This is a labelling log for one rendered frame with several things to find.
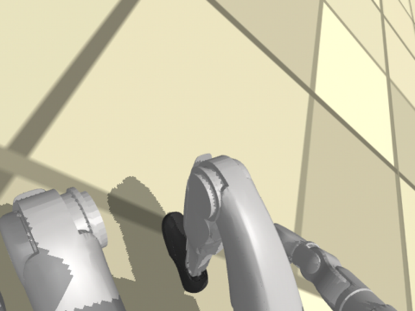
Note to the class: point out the right robot hand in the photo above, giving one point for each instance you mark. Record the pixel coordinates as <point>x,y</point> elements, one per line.
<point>289,239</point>

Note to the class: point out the right robot foot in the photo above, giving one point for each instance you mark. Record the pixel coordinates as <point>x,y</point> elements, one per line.
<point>175,241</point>

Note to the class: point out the right robot arm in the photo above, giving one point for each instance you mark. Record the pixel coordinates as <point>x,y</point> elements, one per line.
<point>339,288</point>

